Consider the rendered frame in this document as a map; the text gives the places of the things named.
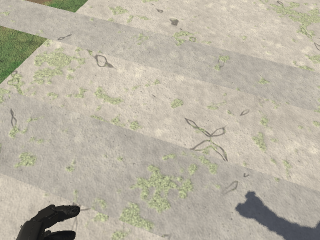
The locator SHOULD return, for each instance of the robot left hand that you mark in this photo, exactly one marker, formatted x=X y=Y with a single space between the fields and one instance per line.
x=34 y=229

